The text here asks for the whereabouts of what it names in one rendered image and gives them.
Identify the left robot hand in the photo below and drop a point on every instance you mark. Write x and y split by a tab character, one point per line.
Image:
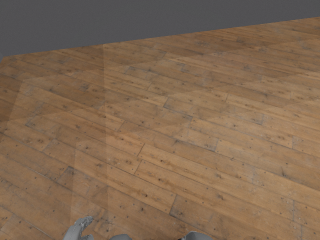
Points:
74	232

